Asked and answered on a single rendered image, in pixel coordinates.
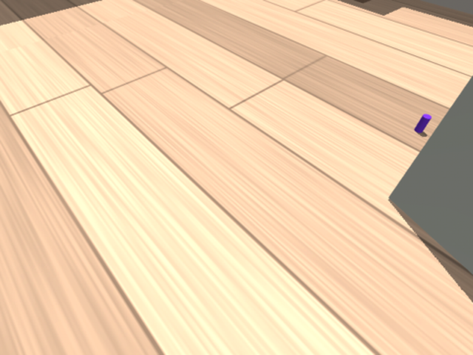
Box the can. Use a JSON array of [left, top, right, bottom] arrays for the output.
[[415, 114, 432, 133]]

